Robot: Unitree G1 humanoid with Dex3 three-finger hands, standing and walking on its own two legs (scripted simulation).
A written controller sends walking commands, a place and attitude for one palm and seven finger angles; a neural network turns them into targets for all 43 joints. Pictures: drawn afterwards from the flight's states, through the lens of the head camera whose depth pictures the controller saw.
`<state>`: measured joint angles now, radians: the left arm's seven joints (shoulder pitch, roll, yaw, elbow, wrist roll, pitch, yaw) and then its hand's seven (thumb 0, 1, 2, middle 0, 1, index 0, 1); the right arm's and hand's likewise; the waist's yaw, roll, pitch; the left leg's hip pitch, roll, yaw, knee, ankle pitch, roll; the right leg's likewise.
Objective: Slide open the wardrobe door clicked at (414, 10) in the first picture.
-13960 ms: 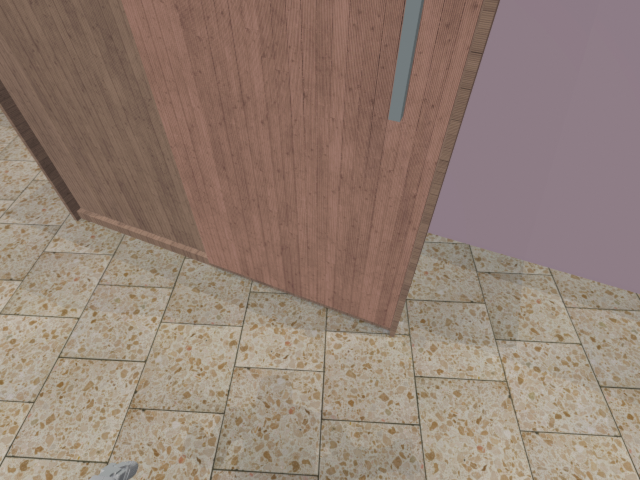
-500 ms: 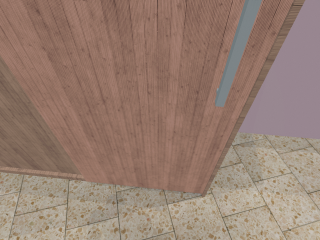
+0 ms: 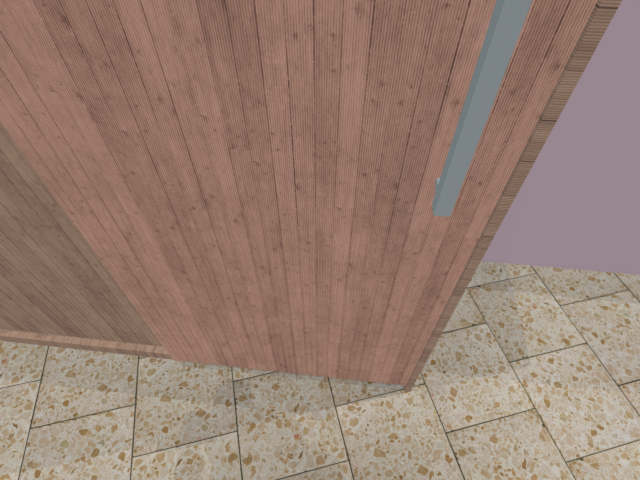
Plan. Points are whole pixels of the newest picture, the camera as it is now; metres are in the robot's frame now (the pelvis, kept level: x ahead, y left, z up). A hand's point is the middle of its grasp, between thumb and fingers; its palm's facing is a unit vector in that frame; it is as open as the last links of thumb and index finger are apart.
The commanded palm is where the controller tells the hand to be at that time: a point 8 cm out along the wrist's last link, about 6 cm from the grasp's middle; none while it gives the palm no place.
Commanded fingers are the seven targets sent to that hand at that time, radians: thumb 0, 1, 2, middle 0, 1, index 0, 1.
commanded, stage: look again from close up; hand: right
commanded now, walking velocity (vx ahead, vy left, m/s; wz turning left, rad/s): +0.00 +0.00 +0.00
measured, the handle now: (467, 116) +0.47 -0.13 +0.22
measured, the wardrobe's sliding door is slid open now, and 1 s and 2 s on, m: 0.00 0.00 0.00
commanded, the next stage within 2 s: raise the hand with hooked fingers in 0.78 s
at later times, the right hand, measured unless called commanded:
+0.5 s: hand out of the picture +0.03 -0.17 -0.17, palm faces -0.01 +0.98 -0.20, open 7.4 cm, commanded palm none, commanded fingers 0.00 -0.90 -0.90 0.20 0.30 0.20 0.30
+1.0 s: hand out of the picture +0.13 -0.18 -0.10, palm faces +0.23 +0.94 -0.25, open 7.3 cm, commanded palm +0.13 -0.21 -0.05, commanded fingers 0.00 -0.74 -0.83 0.21 0.41 0.21 0.41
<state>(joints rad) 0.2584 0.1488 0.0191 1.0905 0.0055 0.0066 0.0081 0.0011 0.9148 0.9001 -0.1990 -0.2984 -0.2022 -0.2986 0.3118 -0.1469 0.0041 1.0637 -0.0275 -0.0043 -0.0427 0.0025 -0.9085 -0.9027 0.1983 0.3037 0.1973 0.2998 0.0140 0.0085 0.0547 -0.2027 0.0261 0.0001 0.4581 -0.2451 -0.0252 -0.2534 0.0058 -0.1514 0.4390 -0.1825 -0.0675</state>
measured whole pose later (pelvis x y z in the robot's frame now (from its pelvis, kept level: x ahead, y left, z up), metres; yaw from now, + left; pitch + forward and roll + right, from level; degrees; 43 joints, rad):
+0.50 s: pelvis +0.02 +0.00 +0.00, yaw +0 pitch -1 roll +0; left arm 0.26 0.14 0.01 1.13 0.00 0.00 0.01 0.00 0.91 0.90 -0.20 -0.30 -0.20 -0.30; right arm 0.27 -0.15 0.00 1.08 -0.02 -0.01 -0.04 0.00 -0.91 -0.90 0.20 0.30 0.20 0.30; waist 0.02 0.01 0.06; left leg -0.15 0.03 0.00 0.43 -0.27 -0.02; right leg -0.20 0.01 -0.15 0.41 -0.20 -0.06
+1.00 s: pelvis +0.03 +0.02 +0.00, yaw -2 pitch +0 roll -1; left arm 0.38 0.17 -0.01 0.92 -0.05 -0.18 0.06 0.01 0.92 0.90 -0.20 -0.30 -0.20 -0.30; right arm 0.51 -0.21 -0.01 0.31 0.10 0.05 -0.14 0.04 -0.94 -0.89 0.20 0.32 0.20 0.31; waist 0.01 0.02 0.00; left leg -0.20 0.04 0.04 0.54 -0.34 0.00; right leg -0.25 0.02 -0.11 0.48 -0.24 -0.03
